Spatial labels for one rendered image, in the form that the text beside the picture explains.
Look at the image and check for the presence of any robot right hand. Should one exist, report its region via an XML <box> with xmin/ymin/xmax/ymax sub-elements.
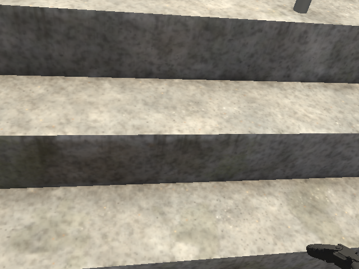
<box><xmin>306</xmin><ymin>244</ymin><xmax>359</xmax><ymax>269</ymax></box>

